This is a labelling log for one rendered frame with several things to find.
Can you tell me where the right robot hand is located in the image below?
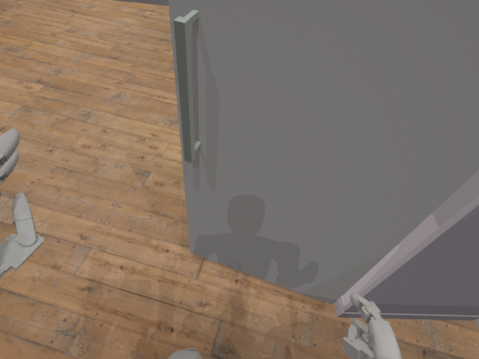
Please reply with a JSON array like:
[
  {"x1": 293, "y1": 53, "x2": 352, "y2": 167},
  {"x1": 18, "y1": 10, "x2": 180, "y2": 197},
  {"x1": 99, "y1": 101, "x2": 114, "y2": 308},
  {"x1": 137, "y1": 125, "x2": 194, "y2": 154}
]
[{"x1": 344, "y1": 293, "x2": 402, "y2": 359}]

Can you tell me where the handle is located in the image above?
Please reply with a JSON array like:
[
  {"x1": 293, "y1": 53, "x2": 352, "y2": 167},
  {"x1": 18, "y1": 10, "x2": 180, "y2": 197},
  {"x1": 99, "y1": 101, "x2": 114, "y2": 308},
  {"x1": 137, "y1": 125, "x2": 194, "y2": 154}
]
[{"x1": 174, "y1": 10, "x2": 201, "y2": 163}]

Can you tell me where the left robot hand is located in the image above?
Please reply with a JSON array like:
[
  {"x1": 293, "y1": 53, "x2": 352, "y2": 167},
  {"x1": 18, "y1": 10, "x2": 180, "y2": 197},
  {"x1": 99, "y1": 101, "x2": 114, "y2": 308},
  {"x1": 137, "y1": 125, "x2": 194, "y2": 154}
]
[{"x1": 0, "y1": 129, "x2": 43, "y2": 278}]

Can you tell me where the fridge door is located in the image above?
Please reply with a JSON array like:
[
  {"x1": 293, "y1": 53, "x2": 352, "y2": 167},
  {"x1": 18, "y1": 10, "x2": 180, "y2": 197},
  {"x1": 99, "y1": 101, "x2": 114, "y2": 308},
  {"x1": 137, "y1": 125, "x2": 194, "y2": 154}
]
[{"x1": 168, "y1": 0, "x2": 479, "y2": 305}]

